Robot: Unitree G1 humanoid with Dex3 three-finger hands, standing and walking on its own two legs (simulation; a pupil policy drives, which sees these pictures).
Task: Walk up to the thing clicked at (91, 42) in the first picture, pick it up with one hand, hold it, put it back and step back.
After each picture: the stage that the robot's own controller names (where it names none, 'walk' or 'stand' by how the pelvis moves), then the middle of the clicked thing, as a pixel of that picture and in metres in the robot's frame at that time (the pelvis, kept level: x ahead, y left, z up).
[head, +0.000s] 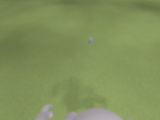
stand; (90, 40) +1.77 +0.05 -0.72
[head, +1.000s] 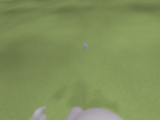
walk; (85, 46) +1.65 +0.26 -0.71
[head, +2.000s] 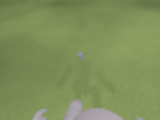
walk; (80, 55) +1.13 +0.32 -0.72
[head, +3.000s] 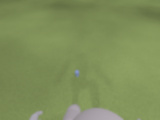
walk; (77, 73) +0.74 +0.24 -0.70
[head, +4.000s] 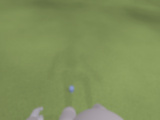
walk; (71, 89) +0.45 +0.18 -0.71
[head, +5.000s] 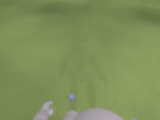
stand; (71, 97) +0.35 +0.22 -0.71
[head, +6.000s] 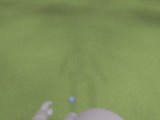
stand; (71, 99) +0.33 +0.21 -0.72
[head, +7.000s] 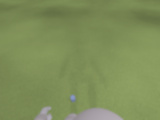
stand; (73, 98) +0.36 +0.22 -0.73
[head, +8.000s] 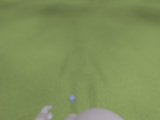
stand; (72, 98) +0.34 +0.22 -0.73
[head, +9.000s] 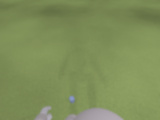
stand; (72, 99) +0.34 +0.23 -0.73
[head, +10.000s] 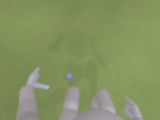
go down; (69, 76) +0.39 +0.21 -0.55
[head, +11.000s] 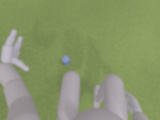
go down; (66, 60) +0.45 +0.22 -0.33
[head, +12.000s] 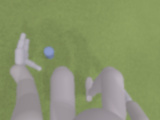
close in; (49, 53) +0.44 +0.24 -0.25
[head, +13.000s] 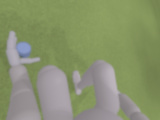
close; (24, 50) +0.43 +0.27 -0.23
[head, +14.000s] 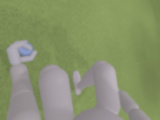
lift; (25, 50) +0.42 +0.27 -0.23
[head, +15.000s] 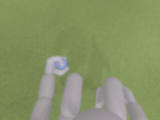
lift; (62, 66) +0.34 +0.21 -0.07
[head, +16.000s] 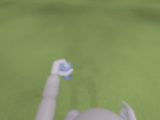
hold; (66, 71) +0.33 +0.18 +0.04
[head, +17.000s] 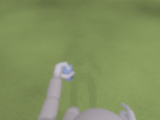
hold; (68, 73) +0.33 +0.17 -0.01
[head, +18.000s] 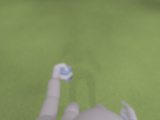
crouch; (66, 74) +0.33 +0.18 -0.04
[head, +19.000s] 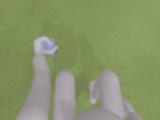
lower; (50, 48) +0.48 +0.23 -0.11
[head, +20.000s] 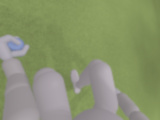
lower; (17, 48) +0.45 +0.27 -0.24
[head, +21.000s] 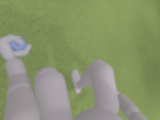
lower; (19, 47) +0.44 +0.28 -0.24
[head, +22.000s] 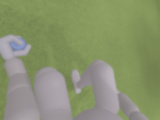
lower; (19, 47) +0.44 +0.28 -0.23
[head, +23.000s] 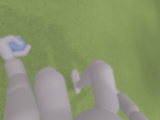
lower; (19, 47) +0.44 +0.28 -0.24
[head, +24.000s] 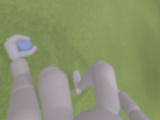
draw back; (24, 47) +0.44 +0.27 -0.24
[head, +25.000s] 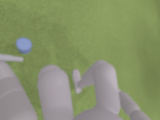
rise; (24, 46) +0.43 +0.27 -0.23
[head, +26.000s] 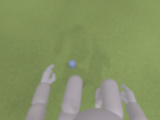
walk; (72, 64) +0.45 +0.19 -0.42
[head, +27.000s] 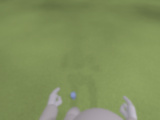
stand; (73, 95) +0.36 +0.18 -0.66
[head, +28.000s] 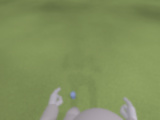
stand; (73, 95) +0.38 +0.19 -0.67
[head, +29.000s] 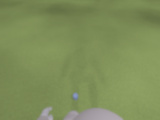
stand; (75, 96) +0.38 +0.17 -0.71
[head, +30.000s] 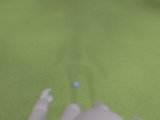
walk; (76, 85) +0.42 +0.13 -0.70
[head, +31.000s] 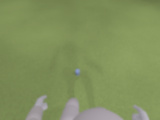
walk; (77, 72) +0.62 +0.18 -0.69
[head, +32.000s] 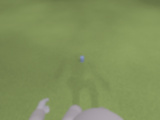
walk; (82, 59) +0.97 +0.19 -0.69
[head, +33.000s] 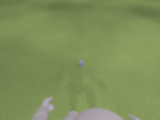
stand; (81, 63) +1.00 +0.19 -0.72
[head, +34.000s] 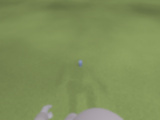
stand; (80, 63) +1.00 +0.20 -0.73
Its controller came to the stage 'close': yes
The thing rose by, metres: 0.72
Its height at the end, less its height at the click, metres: +0.00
